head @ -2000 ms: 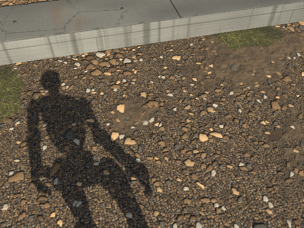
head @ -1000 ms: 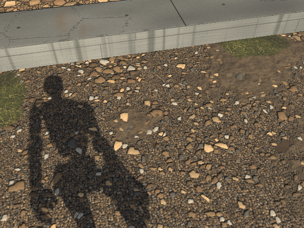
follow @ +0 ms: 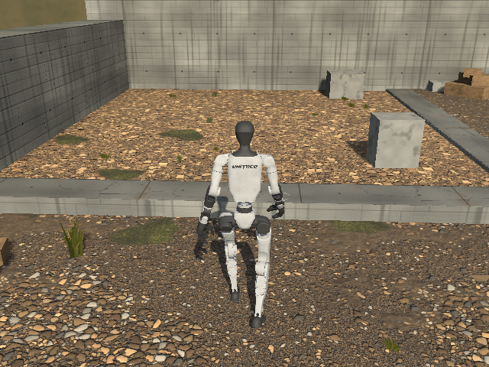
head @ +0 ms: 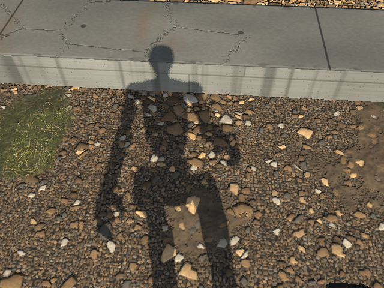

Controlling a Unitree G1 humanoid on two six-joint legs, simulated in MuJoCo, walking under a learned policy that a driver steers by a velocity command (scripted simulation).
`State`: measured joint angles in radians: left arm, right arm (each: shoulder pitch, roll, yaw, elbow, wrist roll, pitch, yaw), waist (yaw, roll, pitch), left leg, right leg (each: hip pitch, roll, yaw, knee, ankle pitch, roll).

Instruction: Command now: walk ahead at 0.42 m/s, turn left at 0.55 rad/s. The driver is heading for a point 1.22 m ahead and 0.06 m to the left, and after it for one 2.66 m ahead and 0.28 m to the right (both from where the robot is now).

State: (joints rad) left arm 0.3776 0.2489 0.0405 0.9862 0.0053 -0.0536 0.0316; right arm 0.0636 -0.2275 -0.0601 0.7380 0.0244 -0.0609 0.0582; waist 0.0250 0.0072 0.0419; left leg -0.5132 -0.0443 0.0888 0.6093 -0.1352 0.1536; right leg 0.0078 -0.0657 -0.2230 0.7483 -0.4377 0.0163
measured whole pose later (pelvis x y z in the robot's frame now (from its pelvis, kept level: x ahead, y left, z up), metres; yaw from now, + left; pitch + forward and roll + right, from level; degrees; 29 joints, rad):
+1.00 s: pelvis +0.34 +0.06 +0.04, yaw +16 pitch +3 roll -1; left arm 0.21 0.29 0.06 0.76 -0.01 -0.08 -0.02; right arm 0.41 -0.23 -0.04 0.79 0.00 -0.08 0.01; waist -0.04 -0.05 -0.05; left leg -0.13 -0.02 0.00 0.32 -0.24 0.05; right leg -0.64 -0.07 0.02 0.95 -0.16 -0.02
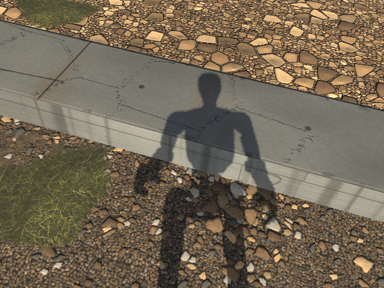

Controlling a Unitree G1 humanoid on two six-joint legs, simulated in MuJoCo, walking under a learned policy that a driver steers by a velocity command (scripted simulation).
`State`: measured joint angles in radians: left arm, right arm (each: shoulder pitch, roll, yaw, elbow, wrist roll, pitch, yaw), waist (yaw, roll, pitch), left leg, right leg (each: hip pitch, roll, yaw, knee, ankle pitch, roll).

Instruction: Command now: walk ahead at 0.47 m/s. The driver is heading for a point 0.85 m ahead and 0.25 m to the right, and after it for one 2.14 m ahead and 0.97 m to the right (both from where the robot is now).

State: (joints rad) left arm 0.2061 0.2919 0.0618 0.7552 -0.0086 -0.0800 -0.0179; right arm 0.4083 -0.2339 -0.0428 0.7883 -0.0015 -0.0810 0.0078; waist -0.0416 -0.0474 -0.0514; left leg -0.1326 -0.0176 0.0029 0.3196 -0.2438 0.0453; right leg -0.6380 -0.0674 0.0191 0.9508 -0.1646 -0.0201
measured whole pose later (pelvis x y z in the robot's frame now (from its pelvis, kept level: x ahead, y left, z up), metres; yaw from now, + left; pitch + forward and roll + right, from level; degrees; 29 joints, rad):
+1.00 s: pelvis +0.54 -0.10 +0.00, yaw -28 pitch +1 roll +0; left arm 0.19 0.31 0.06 0.75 0.05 -0.01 -0.05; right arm 0.37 -0.26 -0.03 0.80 -0.03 -0.09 0.01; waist -0.04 -0.05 0.02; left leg -0.12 0.00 0.09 0.31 -0.21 0.03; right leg -0.55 0.01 0.07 0.97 -0.24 -0.03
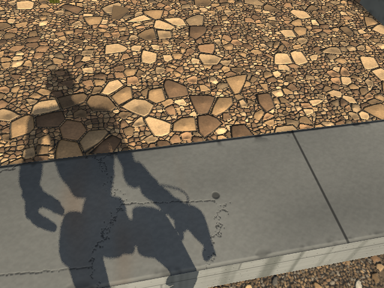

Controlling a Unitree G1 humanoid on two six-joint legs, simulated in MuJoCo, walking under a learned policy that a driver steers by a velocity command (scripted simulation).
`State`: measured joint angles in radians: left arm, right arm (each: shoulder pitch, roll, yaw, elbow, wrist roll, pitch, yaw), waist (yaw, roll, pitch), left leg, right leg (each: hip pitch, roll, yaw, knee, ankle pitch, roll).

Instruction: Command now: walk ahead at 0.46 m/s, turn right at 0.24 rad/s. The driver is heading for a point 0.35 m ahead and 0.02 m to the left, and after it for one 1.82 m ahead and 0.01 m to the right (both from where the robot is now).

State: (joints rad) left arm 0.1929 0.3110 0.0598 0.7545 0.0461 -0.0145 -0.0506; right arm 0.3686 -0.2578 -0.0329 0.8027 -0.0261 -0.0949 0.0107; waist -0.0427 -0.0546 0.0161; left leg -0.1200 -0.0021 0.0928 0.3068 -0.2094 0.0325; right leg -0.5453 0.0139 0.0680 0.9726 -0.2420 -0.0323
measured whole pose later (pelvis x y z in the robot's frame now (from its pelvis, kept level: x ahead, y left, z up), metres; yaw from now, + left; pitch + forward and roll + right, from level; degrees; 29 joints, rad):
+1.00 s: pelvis +0.17 -0.01 -0.01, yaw -2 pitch -1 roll +0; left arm 0.16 0.22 0.03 1.05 0.00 0.01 0.04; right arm 0.19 -0.21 -0.02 1.08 -0.01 -0.03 -0.03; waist 0.00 0.00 0.03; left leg -0.13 0.00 0.01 0.42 -0.26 0.00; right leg -0.21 0.04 -0.02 0.41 -0.19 -0.04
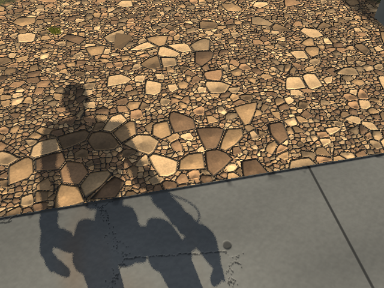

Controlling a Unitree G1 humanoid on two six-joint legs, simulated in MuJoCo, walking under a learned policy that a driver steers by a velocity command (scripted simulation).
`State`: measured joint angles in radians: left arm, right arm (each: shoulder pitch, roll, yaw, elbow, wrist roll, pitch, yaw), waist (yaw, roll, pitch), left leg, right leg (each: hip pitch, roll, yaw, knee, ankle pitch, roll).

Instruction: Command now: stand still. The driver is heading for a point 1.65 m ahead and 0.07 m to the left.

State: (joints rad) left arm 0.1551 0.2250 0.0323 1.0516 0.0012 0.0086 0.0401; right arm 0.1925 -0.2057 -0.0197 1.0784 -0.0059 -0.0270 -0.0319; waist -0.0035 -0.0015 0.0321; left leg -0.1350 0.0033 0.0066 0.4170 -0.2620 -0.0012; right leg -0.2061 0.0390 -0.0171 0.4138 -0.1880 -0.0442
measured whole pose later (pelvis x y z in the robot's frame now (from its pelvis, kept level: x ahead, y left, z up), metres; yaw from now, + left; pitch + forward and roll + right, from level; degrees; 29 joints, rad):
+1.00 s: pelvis +0.03 -0.01 +0.00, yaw +0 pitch +0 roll -1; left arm 0.25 0.18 0.03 1.13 0.01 0.00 0.03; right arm 0.30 -0.17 0.00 1.10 -0.04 -0.02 -0.03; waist 0.00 0.01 -0.02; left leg -0.13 0.02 -0.02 0.47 -0.35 0.04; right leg -0.18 0.07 -0.03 0.42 -0.24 -0.07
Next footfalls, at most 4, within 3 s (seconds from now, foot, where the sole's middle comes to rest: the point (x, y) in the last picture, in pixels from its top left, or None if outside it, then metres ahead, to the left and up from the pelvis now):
1.34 right None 0.21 -0.13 -0.78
1.74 left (190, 284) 0.47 0.04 -0.61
2.30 right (247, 189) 0.80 -0.17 -0.61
2.86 left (179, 133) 1.13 0.08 -0.66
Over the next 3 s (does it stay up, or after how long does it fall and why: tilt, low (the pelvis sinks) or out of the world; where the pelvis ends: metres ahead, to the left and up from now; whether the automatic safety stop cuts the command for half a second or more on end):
stays up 1.05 0.00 0.11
